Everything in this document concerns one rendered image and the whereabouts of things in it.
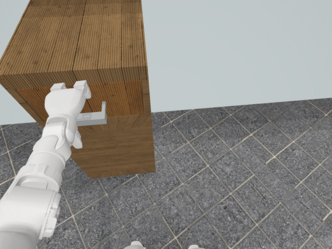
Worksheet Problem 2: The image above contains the left robot hand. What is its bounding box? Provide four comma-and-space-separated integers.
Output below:
45, 80, 91, 149

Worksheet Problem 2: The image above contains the handle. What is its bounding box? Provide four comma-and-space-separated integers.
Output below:
76, 101, 107, 126

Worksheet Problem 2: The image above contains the robot left upper arm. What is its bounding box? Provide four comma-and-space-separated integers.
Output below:
0, 186, 61, 249

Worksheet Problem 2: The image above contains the cabinet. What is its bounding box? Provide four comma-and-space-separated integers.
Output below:
0, 0, 156, 179

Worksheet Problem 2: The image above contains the left robot shin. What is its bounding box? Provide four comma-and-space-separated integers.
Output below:
131, 241, 142, 246

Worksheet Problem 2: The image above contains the drawer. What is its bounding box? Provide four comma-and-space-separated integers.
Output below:
17, 80, 144, 122

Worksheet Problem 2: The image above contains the left robot forearm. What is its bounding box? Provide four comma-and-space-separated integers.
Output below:
0, 114, 77, 212

